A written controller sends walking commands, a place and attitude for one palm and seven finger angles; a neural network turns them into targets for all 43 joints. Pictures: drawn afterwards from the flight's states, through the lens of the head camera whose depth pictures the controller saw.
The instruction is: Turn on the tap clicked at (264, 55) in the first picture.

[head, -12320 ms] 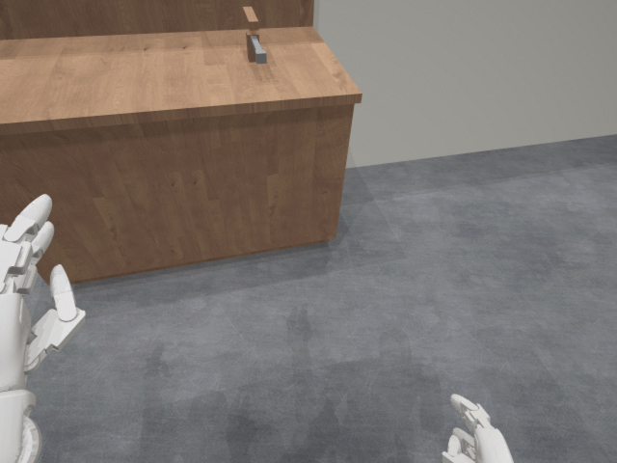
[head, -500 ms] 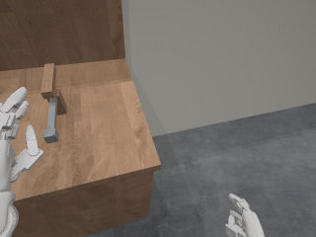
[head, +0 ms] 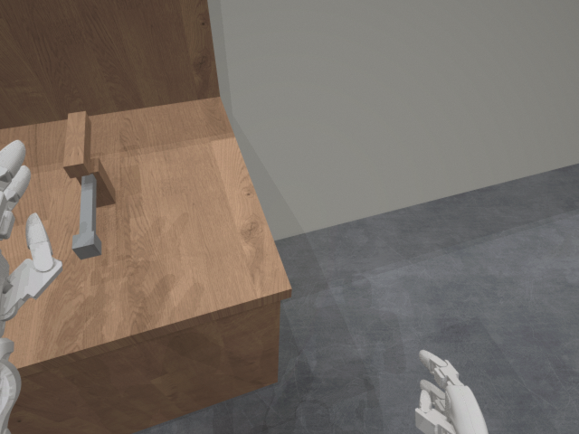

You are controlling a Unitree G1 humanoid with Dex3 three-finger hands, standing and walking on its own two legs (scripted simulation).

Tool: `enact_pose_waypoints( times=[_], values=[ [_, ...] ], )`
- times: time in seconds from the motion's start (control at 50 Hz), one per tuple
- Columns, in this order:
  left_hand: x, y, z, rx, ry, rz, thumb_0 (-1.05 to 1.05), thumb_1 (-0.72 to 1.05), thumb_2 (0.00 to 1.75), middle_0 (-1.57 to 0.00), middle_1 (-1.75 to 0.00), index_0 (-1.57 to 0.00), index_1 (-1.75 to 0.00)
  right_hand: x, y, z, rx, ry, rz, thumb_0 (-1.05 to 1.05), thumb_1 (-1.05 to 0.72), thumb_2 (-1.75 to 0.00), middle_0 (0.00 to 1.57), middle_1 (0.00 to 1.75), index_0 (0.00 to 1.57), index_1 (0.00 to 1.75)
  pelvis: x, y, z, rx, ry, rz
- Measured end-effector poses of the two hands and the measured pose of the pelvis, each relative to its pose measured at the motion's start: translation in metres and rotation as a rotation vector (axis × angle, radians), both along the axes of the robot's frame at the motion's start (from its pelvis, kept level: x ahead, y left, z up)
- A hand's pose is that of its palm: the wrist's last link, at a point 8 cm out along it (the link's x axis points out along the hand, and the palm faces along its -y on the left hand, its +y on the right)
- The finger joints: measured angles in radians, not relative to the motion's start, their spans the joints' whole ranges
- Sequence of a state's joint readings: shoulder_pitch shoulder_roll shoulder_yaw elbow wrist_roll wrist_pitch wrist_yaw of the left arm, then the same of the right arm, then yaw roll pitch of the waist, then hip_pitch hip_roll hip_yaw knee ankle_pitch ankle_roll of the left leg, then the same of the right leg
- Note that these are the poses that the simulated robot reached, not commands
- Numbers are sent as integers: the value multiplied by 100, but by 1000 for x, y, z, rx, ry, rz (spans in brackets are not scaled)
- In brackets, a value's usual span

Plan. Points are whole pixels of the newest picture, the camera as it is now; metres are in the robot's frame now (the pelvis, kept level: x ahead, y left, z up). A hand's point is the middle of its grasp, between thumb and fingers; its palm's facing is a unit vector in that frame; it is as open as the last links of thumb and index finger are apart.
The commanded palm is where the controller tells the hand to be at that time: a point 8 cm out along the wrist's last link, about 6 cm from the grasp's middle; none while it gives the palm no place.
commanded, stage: come to a stop and stand still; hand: left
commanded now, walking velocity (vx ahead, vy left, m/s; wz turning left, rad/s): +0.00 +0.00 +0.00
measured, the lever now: (87, 245) +0.34 +0.32 +0.05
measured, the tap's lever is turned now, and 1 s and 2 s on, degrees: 0 0 0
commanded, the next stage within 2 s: look again from close up in 0.68 s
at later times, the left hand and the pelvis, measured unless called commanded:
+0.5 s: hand (69, 281) +0.23 +0.24 +0.16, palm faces +0.38 -0.86 -0.34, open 7.4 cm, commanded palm +0.17 +0.28 +0.18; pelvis +0.01 +0.00 +0.00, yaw +1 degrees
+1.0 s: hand (56, 284) +0.22 +0.25 +0.16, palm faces +0.41 -0.84 -0.35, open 7.4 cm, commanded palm +0.16 +0.28 +0.18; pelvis +0.01 +0.00 +0.00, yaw +1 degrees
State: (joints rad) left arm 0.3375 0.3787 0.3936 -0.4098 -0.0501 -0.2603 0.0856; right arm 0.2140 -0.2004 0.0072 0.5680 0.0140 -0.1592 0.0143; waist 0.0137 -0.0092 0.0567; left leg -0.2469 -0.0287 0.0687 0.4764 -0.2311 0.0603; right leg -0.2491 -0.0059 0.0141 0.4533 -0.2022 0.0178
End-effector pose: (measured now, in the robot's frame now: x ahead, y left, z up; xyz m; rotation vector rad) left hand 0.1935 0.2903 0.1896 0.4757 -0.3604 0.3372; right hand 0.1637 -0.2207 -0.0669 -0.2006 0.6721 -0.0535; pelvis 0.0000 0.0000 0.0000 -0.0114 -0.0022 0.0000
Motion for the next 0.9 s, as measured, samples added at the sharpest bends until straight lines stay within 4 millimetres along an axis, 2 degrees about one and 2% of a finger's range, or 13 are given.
enact_pose_waypoints(
  times=[0.06, 0.1, 0.14, 0.24, 0.34, 0.42, 0.58, 0.72, 0.9],
  values=[
    [-10, -18, -18, -27, 94, -57, 2, 89, 89, -20, -30, -21, -30, -1, -1, -2, 4, 2, -23, 2, -90, -90, 20, 30, 20, 30, 4, 1, 0, 1, -2, 2],
    [-16, -17, -27, -34, 134, -52, 2, 89, 89, -21, -30, -21, -30, -2, -1, -2, -8, 15, -27, 2, -90, -90, 20, 30, 20, 30, 6, -1, 0, 1, -5, 7],
    [-20, -8, -30, -36, 137, -14, 2, 89, 89, -21, -30, -22, -30, -1, -1, -1, -27, 29, -20, 2, -90, -90, 20, 30, 20, 30, 7, -4, 0, 0, -8, 15],
    [-20, 12, -19, -72, 26, 92, 2, 88, 89, -21, -30, -22, -30, 10, -1, 5, -64, 18, 25, 2, -90, -90, 20, 30, 20, 30, 7, -7, 1, -4, -21, 27],
    [-13, -2, -6, -104, -66, 56, 2, 89, 89, -20, -30, -21, -30, 25, 2, 15, -60, -39, 44, 2, -90, -90, 20, 30, 20, 30, 8, -5, 1, -7, -26, 22],
    [-7, -12, -9, -93, -24, 2, 2, 89, 89, -20, -30, -21, -30, 31, 4, 21, -43, -72, 26, 2, -90, -90, 20, 30, 20, 30, 10, -4, 2, -8, -23, 15],
    [-11, 3, -24, -78, 89, 44, 2, 89, 89, -21, -30, -21, -30, 21, 3, 16, -47, -20, 7, 2, -90, -90, 20, 30, 20, 30, 10, -4, 4, -11, -19, 16],
    [-14, 1, -17, -86, 43, 52, 2, 89, 89, -21, -30, -21, -30, 11, 3, 6, -60, 41, 17, 2, -90, -90, 20, 30, 20, 30, 8, -2, 3, -10, -25, 22],
    [-10, 2, -17, -69, 66, 43, 2, 89, 89, -21, -30, -21, -30, 12, 7, 5, -33, 26, -8, 2, -90, -90, 20, 30, 20, 30, 9, 0, 3, -9, -26, 18]
  ],
)
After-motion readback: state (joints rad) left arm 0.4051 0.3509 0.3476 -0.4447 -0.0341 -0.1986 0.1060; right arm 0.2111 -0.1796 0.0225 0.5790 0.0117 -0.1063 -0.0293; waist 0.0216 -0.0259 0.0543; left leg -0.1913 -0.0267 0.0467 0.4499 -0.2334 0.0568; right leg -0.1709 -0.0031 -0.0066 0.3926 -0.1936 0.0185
